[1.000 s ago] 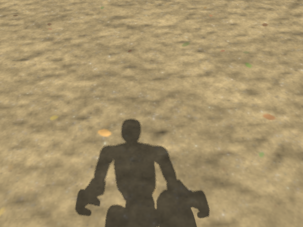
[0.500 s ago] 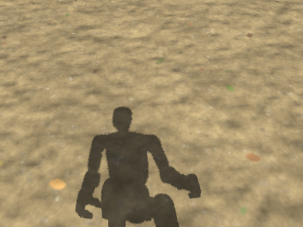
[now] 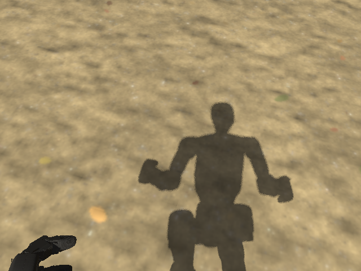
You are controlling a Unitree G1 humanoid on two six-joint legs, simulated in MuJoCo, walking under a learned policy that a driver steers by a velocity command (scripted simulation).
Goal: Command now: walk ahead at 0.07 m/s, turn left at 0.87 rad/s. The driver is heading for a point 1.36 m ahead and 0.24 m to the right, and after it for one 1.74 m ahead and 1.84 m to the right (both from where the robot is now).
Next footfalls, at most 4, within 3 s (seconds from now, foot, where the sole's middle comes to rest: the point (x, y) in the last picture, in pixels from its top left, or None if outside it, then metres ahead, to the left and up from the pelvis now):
0.10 right None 0.17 -0.16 -0.77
0.48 left None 0.09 0.06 -0.77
0.86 right None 0.07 -0.22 -0.77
1.26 left None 0.11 0.04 -0.77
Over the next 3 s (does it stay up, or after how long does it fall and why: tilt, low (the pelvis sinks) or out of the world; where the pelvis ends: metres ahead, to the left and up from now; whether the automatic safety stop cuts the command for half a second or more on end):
stays up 1.21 -0.34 -0.01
